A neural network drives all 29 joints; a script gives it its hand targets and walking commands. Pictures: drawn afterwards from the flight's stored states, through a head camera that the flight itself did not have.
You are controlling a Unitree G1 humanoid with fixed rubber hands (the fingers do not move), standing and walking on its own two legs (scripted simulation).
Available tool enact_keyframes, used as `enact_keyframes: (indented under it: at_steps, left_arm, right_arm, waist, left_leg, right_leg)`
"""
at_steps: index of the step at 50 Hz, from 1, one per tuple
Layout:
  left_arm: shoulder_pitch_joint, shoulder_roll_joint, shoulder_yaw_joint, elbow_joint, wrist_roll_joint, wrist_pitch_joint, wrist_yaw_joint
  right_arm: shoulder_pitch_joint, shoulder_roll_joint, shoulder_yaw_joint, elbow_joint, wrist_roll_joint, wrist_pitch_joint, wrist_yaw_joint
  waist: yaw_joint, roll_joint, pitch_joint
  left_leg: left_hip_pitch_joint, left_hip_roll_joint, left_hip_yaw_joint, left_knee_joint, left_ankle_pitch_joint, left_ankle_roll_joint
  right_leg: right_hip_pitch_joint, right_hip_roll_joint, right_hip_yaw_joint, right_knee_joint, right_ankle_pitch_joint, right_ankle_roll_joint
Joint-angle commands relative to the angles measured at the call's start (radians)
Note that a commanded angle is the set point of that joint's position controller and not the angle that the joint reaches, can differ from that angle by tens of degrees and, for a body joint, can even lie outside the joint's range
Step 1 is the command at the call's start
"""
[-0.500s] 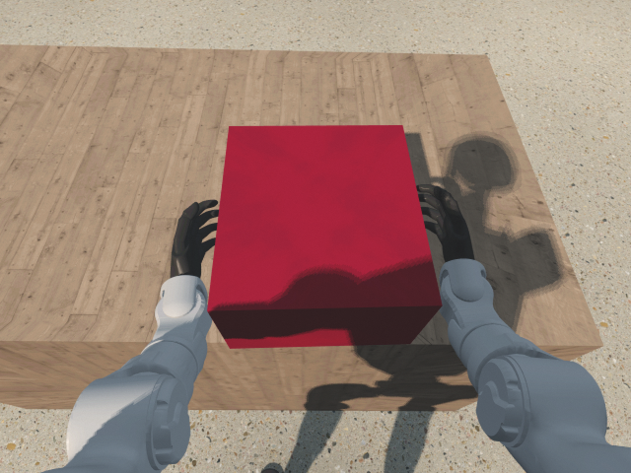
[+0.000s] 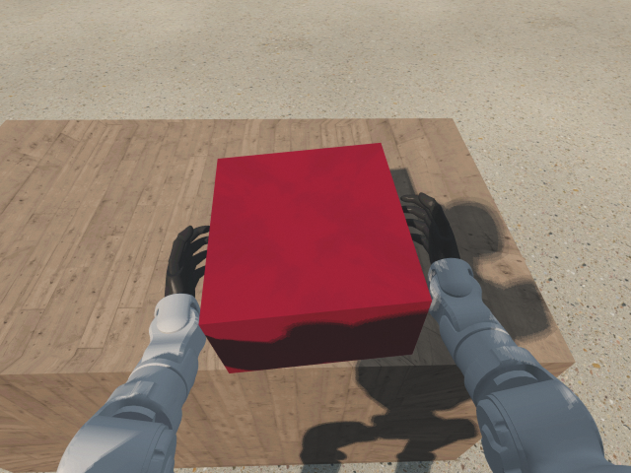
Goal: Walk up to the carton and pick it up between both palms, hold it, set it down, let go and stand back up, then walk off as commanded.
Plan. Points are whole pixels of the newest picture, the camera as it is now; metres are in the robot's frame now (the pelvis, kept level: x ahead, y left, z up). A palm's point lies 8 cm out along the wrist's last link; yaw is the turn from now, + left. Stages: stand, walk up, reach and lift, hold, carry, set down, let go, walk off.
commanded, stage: reach and lift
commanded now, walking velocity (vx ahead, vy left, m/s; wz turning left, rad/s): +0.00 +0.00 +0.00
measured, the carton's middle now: (309, 251) +0.45 +0.02 +0.03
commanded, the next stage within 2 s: hold in 1.94 s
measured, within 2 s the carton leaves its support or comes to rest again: neither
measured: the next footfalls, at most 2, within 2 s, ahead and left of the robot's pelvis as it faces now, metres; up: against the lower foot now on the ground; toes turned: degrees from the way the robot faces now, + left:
none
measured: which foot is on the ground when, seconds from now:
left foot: down 0.00-1.00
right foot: down 0.00-1.00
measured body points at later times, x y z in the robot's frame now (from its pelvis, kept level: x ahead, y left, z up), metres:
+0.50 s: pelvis +0.00 +0.00 +0.02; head -0.02 +0.02 +0.47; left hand +0.38 +0.19 +0.12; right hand +0.40 -0.16 +0.15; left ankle +0.04 +0.12 -0.73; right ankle -0.03 -0.12 -0.73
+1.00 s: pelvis +0.00 -0.01 +0.02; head -0.03 +0.02 +0.47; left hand +0.37 +0.19 +0.15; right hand +0.39 -0.17 +0.17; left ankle +0.04 +0.12 -0.73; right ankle -0.03 -0.12 -0.73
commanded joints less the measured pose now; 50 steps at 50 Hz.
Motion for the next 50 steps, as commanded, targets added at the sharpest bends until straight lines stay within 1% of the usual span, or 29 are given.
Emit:
enact_keyframes:
  at_steps: [1,2,3,4,9,11,13,14,15,16,17,19,20,25,27,29,32,34,35,36,39,40,41,42,43,44,47,49,50]
  left_arm:
    - [-1.005,-0.730,-0.324,-0.517,0.139,0.009,-0.175]
    - [-0.985,-0.726,-0.292,-0.513,0.148,0.044,-0.179]
    - [-0.972,-0.694,-0.263,-0.493,0.161,0.080,-0.186]
    - [-0.959,-0.704,-0.255,-0.495,0.162,0.118,-0.188]
    - [-0.966,-0.722,-0.170,-0.497,0.226,0.259,-0.226]
    - [-0.931,-0.728,-0.120,-0.505,0.271,0.307,-0.245]
    - [-0.846,-0.725,-0.081,-0.503,0.304,0.354,-0.259]
    - [-0.825,-0.724,-0.071,-0.509,0.323,0.374,-0.264]
    - [-0.806,-0.731,-0.066,-0.532,0.331,0.389,-0.266]
    - [-0.802,-0.733,-0.073,-0.563,0.335,0.400,-0.264]
    - [-0.776,-0.733,-0.061,-0.593,0.346,0.412,-0.266]
    - [-0.779,-0.749,-0.097,-0.675,0.341,0.434,-0.260]
    - [-0.757,-0.742,-0.083,-0.664,0.360,0.448,-0.260]
    - [-0.739,-0.753,-0.184,-0.818,0.327,0.479,-0.244]
    - [-0.743,-0.761,-0.218,-0.841,0.308,0.494,-0.237]
    - [-0.742,-0.776,-0.277,-0.953,0.287,0.508,-0.224]
    - [-0.690,-0.755,-0.280,-0.918,0.292,0.555,-0.221]
    - [-0.728,-0.749,-0.293,-0.937,0.282,0.582,-0.228]
    - [-0.718,-0.760,-0.319,-0.997,0.263,0.584,-0.229]
    - [-0.702,-0.746,-0.305,-0.971,0.275,0.599,-0.233]
    - [-0.673,-0.737,-0.306,-0.976,0.262,0.634,-0.242]
    - [-0.674,-0.746,-0.316,-1.037,0.262,0.643,-0.244]
    - [-0.655,-0.723,-0.290,-0.976,0.279,0.663,-0.256]
    - [-0.638,-0.721,-0.279,-0.978,0.288,0.677,-0.263]
    - [-0.619,-0.689,-0.231,-0.938,0.313,0.696,-0.275]
    - [-0.621,-0.689,-0.223,-0.972,0.319,0.703,-0.279]
    - [-0.607,-0.687,-0.237,-1.017,0.319,0.726,-0.293]
    - [-0.558,-0.679,-0.224,-1.022,0.331,0.741,-0.301]
    - [-0.568,-0.687,-0.246,-1.060,0.317,0.741,-0.302]
  right_arm:
    - [-0.655,0.848,0.363,-0.375,-0.024,0.047,0.128]
    - [-0.681,0.847,0.366,-0.394,-0.017,0.080,0.125]
    - [-0.679,0.835,0.339,-0.385,-0.002,0.111,0.119]
    - [-0.689,0.832,0.336,-0.390,0.007,0.140,0.119]
    - [-0.718,0.788,0.182,-0.382,0.006,0.236,0.119]
    - [-0.688,0.752,0.134,-0.351,-0.002,0.260,0.124]
    - [-0.693,0.750,0.120,-0.373,-0.004,0.270,0.133]
    - [-0.683,0.728,0.103,-0.388,-0.017,0.272,0.133]
    - [-0.709,0.715,0.121,-0.410,-0.016,0.269,0.137]
    - [-0.695,0.702,0.115,-0.416,-0.023,0.269,0.142]
    - [-0.687,0.703,0.134,-0.434,-0.024,0.266,0.143]
    - [-0.647,0.690,0.126,-0.442,-0.023,0.261,0.144]
    - [-0.668,0.675,0.133,-0.455,-0.029,0.264,0.150]
    - [-0.666,0.723,0.230,-0.630,-0.008,0.249,0.151]
    - [-0.673,0.728,0.258,-0.663,0.000,0.253,0.150]
    - [-0.651,0.747,0.289,-0.720,0.022,0.264,0.146]
    - [-0.688,0.736,0.318,-0.778,0.032,0.296,0.141]
    - [-0.678,0.735,0.302,-0.753,0.031,0.321,0.135]
    - [-0.638,0.735,0.307,-0.768,0.031,0.331,0.137]
    - [-0.653,0.727,0.318,-0.779,0.046,0.339,0.130]
    - [-0.634,0.723,0.327,-0.799,0.050,0.375,0.112]
    - [-0.621,0.718,0.341,-0.809,0.066,0.383,0.111]
    - [-0.594,0.713,0.304,-0.761,0.056,0.401,0.103]
    - [-0.600,0.701,0.310,-0.775,0.051,0.412,0.104]
    - [-0.577,0.688,0.279,-0.715,0.041,0.433,0.104]
    - [-0.569,0.690,0.280,-0.729,0.042,0.432,0.106]
    - [-0.570,0.672,0.282,-0.750,0.059,0.436,0.102]
    - [-0.572,0.670,0.308,-0.803,0.069,0.432,0.097]
    - [-0.577,0.683,0.325,-0.846,0.080,0.424,0.094]
  waist:
    - [-0.028,0.018,-0.550]
    - [-0.003,-0.022,-0.501]
    - [0.008,-0.012,-0.443]
    - [0.002,-0.036,-0.420]
    - [-0.023,-0.010,-0.274]
    - [-0.034,0.005,-0.208]
    - [-0.013,-0.018,-0.191]
    - [-0.034,0.000,-0.170]
    - [-0.012,0.010,-0.184]
    - [-0.028,0.013,-0.188]
    - [-0.007,0.002,-0.202]
    - [-0.037,0.050,-0.232]
    - [-0.031,0.047,-0.215]
    - [-0.013,0.011,-0.271]
    - [-0.021,0.011,-0.292]
    - [-0.027,0.032,-0.325]
    - [0.001,0.011,-0.275]
    - [-0.023,0.013,-0.236]
    - [-0.046,0.001,-0.269]
    - [-0.033,0.006,-0.269]
    - [-0.065,-0.004,-0.240]
    - [-0.065,0.010,-0.243]
    - [-0.086,0.005,-0.178]
    - [-0.080,-0.003,-0.159]
    - [-0.069,-0.009,-0.076]
    - [-0.064,-0.002,-0.104]
    - [-0.092,0.022,-0.103]
    - [-0.078,0.000,-0.118]
    - [-0.089,0.007,-0.155]
  left_leg:
    - [0.600,-0.057,0.002,0.002,0.370,-0.036]
    - [0.611,-0.059,0.001,-0.016,0.368,-0.028]
    - [0.613,-0.062,0.014,-0.042,0.326,-0.019]
    - [0.633,-0.057,0.009,-0.055,0.313,-0.018]
    - [0.709,-0.064,0.018,-0.107,0.245,-0.014]
    - [0.731,-0.068,0.027,-0.131,0.265,-0.017]
    - [0.762,-0.071,0.037,-0.144,0.313,-0.010]
    - [0.757,-0.077,0.040,-0.146,0.328,-0.017]
    - [0.778,-0.074,0.045,-0.151,0.367,-0.023]
    - [0.806,-0.073,0.044,-0.153,0.389,-0.028]
    - [0.822,-0.069,0.039,-0.154,0.406,-0.027]
    - [0.877,-0.066,0.037,-0.144,0.471,-0.048]
    - [0.874,-0.066,0.039,-0.150,0.442,-0.045]
    - [0.871,-0.071,0.028,-0.147,0.394,-0.038]
    - [0.868,-0.070,0.024,-0.150,0.372,-0.035]
    - [0.893,-0.068,0.022,-0.134,0.389,-0.041]
    - [0.847,-0.070,0.021,-0.154,0.288,-0.019]
    - [0.835,-0.070,0.025,-0.169,0.219,-0.019]
    - [0.857,-0.069,0.017,-0.162,0.236,-0.024]
    - [0.863,-0.071,0.018,-0.162,0.239,-0.023]
    - [0.860,-0.079,0.023,-0.172,0.249,-0.016]
    - [0.872,-0.081,0.014,-0.165,0.284,-0.019]
    - [0.869,-0.084,0.020,-0.174,0.250,-0.020]
    - [0.863,-0.082,0.021,-0.183,0.241,-0.017]
    - [0.847,-0.083,0.027,-0.204,0.189,-0.007]
    - [0.865,-0.082,0.028,-0.208,0.196,-0.004]
    - [0.872,-0.087,0.030,-0.189,0.260,-0.017]
    - [0.877,-0.090,0.033,-0.181,0.300,-0.015]
    - [0.889,-0.090,0.023,-0.170,0.325,-0.016]
  right_leg:
    - [0.245,0.028,0.021,-0.062,0.358,0.066]
    - [0.277,0.028,0.019,-0.089,0.343,0.066]
    - [0.260,0.021,0.034,-0.110,0.292,0.068]
    - [0.268,0.022,0.028,-0.131,0.264,0.063]
    - [0.297,0.009,0.037,-0.191,0.173,0.043]
    - [0.337,0.006,0.036,-0.209,0.211,0.039]
    - [0.392,0.006,0.042,-0.217,0.276,0.034]
    - [0.418,0.007,0.028,-0.221,0.304,0.033]
    - [0.432,0.012,0.027,-0.225,0.312,0.033]
    - [0.439,0.014,0.022,-0.229,0.337,0.030]
    - [0.461,0.020,0.013,-0.231,0.356,0.031]
    - [0.446,0.031,-0.006,-0.234,0.384,0.023]
    - [0.435,0.029,-0.004,-0.241,0.341,0.022]
    - [0.457,0.030,-0.004,-0.229,0.347,0.033]
    - [0.436,0.028,-0.015,-0.227,0.323,0.036]
    - [0.424,0.031,-0.016,-0.215,0.337,0.033]
    - [0.407,0.022,-0.003,-0.219,0.265,0.041]
    - [0.375,0.026,-0.005,-0.228,0.195,0.040]
    - [0.378,0.024,-0.009,-0.224,0.225,0.039]
    - [0.381,0.020,-0.007,-0.227,0.237,0.039]
    - [0.399,0.014,-0.005,-0.226,0.292,0.054]
    - [0.413,0.019,-0.007,-0.221,0.321,0.054]
    - [0.398,0.018,-0.008,-0.235,0.298,0.055]
    - [0.411,0.016,-0.011,-0.233,0.282,0.058]
    - [0.393,0.009,-0.005,-0.251,0.231,0.055]
    - [0.411,0.010,-0.006,-0.247,0.242,0.055]
    - [0.442,0.011,-0.016,-0.232,0.319,0.054]
    - [0.485,0.011,-0.014,-0.224,0.389,0.058]
    - [0.500,0.013,-0.022,-0.218,0.419,0.058]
